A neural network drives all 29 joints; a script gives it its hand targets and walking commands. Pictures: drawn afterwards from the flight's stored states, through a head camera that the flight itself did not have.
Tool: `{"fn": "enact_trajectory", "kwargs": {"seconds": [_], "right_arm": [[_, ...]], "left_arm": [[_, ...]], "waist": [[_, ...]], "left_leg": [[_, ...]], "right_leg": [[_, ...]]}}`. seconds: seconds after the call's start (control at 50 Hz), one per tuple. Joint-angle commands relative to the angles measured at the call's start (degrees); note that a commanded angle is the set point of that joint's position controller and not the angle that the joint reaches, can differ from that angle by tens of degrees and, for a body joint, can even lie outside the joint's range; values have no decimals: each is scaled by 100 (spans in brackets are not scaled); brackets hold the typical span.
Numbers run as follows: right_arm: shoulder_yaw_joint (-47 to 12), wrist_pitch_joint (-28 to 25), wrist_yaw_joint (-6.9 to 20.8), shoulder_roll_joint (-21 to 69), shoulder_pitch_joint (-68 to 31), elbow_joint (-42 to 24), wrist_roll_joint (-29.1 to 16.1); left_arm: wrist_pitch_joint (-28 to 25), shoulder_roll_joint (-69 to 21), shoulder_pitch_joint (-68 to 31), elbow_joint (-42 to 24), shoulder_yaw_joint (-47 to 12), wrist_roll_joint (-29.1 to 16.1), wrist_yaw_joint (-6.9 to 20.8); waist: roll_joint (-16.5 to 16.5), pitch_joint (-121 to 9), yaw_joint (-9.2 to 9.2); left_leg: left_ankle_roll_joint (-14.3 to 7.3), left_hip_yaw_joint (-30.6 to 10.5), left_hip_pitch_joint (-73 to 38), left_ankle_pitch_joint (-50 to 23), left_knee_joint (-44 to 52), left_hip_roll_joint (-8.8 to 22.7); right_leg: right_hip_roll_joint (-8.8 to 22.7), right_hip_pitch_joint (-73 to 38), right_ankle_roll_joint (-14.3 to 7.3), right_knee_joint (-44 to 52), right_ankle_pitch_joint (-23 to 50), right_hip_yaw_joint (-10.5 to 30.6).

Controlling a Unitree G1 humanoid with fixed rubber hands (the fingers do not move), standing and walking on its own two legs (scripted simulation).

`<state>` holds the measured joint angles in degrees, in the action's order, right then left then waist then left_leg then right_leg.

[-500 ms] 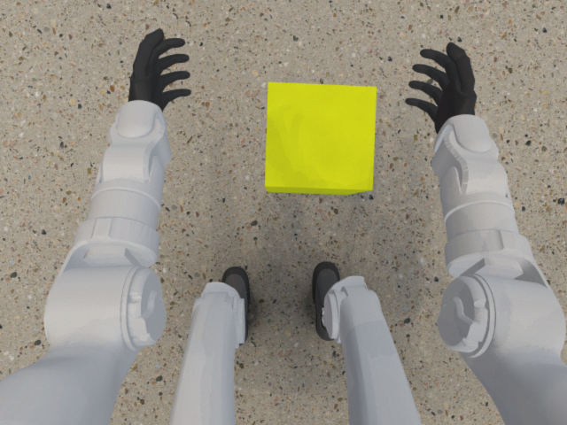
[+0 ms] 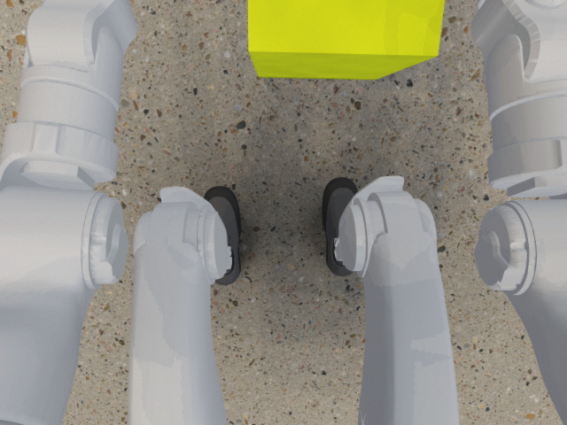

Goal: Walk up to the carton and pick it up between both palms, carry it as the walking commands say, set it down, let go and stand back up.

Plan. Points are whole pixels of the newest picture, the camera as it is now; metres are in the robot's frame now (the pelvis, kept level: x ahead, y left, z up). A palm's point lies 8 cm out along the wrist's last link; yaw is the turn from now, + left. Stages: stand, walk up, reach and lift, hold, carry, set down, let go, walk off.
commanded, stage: reach and lift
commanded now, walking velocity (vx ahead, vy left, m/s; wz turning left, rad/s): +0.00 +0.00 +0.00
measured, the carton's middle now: out of the picture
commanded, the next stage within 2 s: none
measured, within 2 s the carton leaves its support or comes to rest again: neither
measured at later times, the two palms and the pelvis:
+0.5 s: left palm out of the picture +0.55 +0.15 -0.29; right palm out of the picture +0.54 -0.24 -0.27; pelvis +0.00 -0.01 -0.10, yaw -1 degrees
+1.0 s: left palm out of the picture +0.56 +0.13 -0.29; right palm out of the picture +0.54 -0.23 -0.28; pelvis +0.00 -0.01 -0.10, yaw -1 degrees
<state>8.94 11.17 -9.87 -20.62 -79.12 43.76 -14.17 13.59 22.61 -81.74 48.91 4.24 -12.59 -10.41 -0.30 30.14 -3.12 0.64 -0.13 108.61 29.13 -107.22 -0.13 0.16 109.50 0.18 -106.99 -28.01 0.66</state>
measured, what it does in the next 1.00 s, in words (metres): lowers itself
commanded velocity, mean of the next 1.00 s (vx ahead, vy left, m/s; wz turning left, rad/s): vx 0.00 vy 0.00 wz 0.00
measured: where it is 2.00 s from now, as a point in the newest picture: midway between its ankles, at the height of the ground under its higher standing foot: (282, 247)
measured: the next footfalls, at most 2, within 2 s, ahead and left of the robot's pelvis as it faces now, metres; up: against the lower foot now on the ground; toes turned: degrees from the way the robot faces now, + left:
none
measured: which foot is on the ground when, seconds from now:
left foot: down 0.00-1.00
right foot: down 0.00-1.00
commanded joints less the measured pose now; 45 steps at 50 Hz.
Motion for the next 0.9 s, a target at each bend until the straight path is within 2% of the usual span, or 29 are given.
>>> {"fn": "enact_trajectory", "kwargs": {"seconds": [0.0,0.02,0.04,0.08,0.14,0.16,0.18,0.26,0.28,0.3,0.32,0.36,0.38,0.44,0.46,0.48,0.5,0.52,0.54,0.56,0.6,0.66,0.68,0.7,0.74,0.78,0.82,0.84,0.88], "right_arm": [[-82,-27,42,-824,-1749,47,-102],[-233,-22,49,-753,-1886,-161,-96],[-203,-30,93,-623,-1602,851,-54],[-229,-139,185,-557,-1841,1492,-44],[-422,-378,161,-385,-2127,1209,-232],[-586,-359,251,-111,-2013,2185,-337],[-605,-480,247,-436,-2432,1520,-204],[-879,-681,245,-502,-2780,1671,-433],[-791,-705,223,-512,-2702,1535,-478],[-955,-654,272,-324,-2621,2096,-641],[-891,-724,240,-620,-2878,1731,-541],[-1036,-817,271,-437,-2736,1632,-610],[-1159,-810,317,-386,-2711,1954,-635],[-1197,-867,350,-243,-2602,1878,-722],[-1303,-908,326,-331,-2899,1544,-809],[-1262,-906,358,-399,-2637,1965,-879],[-1256,-919,301,-385,-2711,1546,-890],[-1218,-945,287,-401,-2663,1387,-861],[-1248,-946,267,-381,-2739,1215,-886],[-1213,-962,232,-650,-2845,945,-863],[-1248,-919,274,-496,-2396,1358,-853],[-1128,-933,246,-625,-2348,1458,-721],[-1178,-969,274,-403,-2263,1229,-771],[-1154,-976,239,-532,-2326,1188,-682],[-1154,-938,224,-463,-2221,1368,-627],[-1103,-920,262,-467,-2335,1424,-595],[-1145,-927,249,-312,-2431,1232,-687],[-1091,-971,226,-526,-2490,1177,-573],[-1341,-928,282,-57,-2345,1475,-760]], "left_arm": [[-222,1003,-2119,-447,94,113,-5],[-255,884,-2294,-877,25,103,-10],[-279,855,-2255,-89,25,108,52],[-428,838,-2470,523,-54,131,132],[-699,847,-2668,39,46,91,172],[-709,956,-2608,1304,22,209,244],[-767,996,-2586,914,95,135,244],[-978,1140,-2695,1442,113,92,329],[-1020,1101,-2760,1030,-50,58,344],[-1004,1018,-2725,1639,-231,-22,375],[-1016,1057,-2695,1527,-213,-105,380],[-1114,837,-2790,1202,-363,-253,401],[-1153,857,-2588,1738,-379,-289,437],[-1258,761,-2628,1434,-468,-359,479],[-1331,875,-2968,966,-386,-369,428],[-1352,936,-2746,1190,-412,-296,416],[-1400,1194,-2673,1084,-224,-258,353],[-1381,1075,-2777,925,-338,-305,324],[-1369,1068,-2692,901,-301,-390,313],[-1351,1008,-2644,796,-369,-435,310],[-1320,969,-2244,1256,-259,-231,304],[-1248,708,-2248,1318,-418,-426,339],[-1285,694,-2104,1122,-309,-410,359],[-1281,656,-2139,1130,-457,-509,380],[-1324,910,-2196,1055,-186,-365,355],[-1304,803,-2251,1265,-348,-437,371],[-1313,749,-2400,939,-340,-438,349],[-1301,791,-2298,1195,-436,-520,345],[-1279,463,-2362,1149,-544,-538,398]], "waist": [[237,-11169,102],[240,-11121,138],[284,-10305,86],[301,-9340,156],[302,-9717,453],[199,-8874,401],[-34,-8964,540],[-164,-8715,738],[127,-9052,543],[88,-8464,427],[93,-8396,545],[-9,-8607,352],[-16,-8290,537],[-43,-8256,378],[134,-8778,628],[219,-8640,654],[160,-8986,725],[-53,-9093,459],[-42,-9028,589],[-51,-9440,489],[255,-9010,679],[157,-8881,347],[127,-8936,500],[-76,-8917,256],[-128,-8711,514],[-103,-8557,347],[-101,-8792,464],[-319,-8693,212],[-140,-8787,402]], "left_leg": [[-34,273,-3943,-1388,457,-364],[3,271,-3755,-1327,504,-330],[6,276,-3380,-891,496,-283],[-17,263,-2846,-324,411,-216],[34,378,-2757,-729,192,-220],[-45,311,-2360,-308,86,-103],[-30,367,-2070,-555,-41,-133],[-72,309,-1784,-572,-367,-124],[-32,234,-1982,-599,-347,-72],[-56,214,-1742,-193,-376,-2],[-18,236,-1674,-334,-443,-35],[-4,183,-1742,-755,-621,-4],[5,257,-1372,-752,-761,-46],[-24,166,-1299,-830,-834,-25],[17,220,-1542,-1109,-977,-7],[11,265,-1593,-1067,-992,-53],[1,248,-1698,-1270,-1107,-25],[-7,211,-1748,-1381,-1123,-30],[-13,282,-1521,-1490,-1152,-90],[26,335,-1654,-1442,-1234,-57],[44,402,-1616,-1332,-1120,-86],[38,268,-1533,-1279,-1129,-63],[20,325,-1436,-1242,-1042,-140],[11,255,-1352,-1332,-1166,-132],[16,323,-1153,-1233,-1157,-156],[0,265,-1057,-1206,-1129,-135],[-8,207,-1355,-1330,-1022,-148],[-22,245,-1254,-1298,-1131,-140],[13,262,-1523,-1262,-1036,-169]], "right_leg": [[-241,-3453,129,620,1328,-365],[-210,-3643,110,627,1363,-312],[-193,-3119,126,624,857,-318],[-155,-2546,139,520,268,-280],[-149,-2882,163,449,713,-204],[-149,-2428,235,229,417,-245],[-135,-2591,261,264,545,-172],[-173,-2479,275,-73,566,-156],[-169,-2724,250,-191,752,-195],[-127,-2400,250,-237,470,-168],[-117,-2357,290,-271,500,-171],[-129,-2487,275,-402,1004,-193],[-173,-2299,263,-422,943,-19],[-137,-2257,273,-638,1180,-102],[-116,-2558,239,-689,1365,19],[-172,-2338,229,-748,1284,-5],[-108,-2500,276,-856,1540,24],[-133,-2649,257,-840,1715,-34],[-145,-2710,242,-843,1908,37],[-128,-3048,252,-865,1874,33],[-152,-2682,235,-859,1727,5],[-126,-2637,230,-893,1692,-23],[-163,-2662,205,-872,1736,-113],[-131,-2735,224,-910,1920,-47],[-146,-2681,202,-852,1828,72],[-144,-2707,213,-847,1781,37],[-159,-2676,231,-960,1941,-38],[-126,-2655,262,-884,1789,-87],[-174,-2631,199,-860,1711,-79]]}}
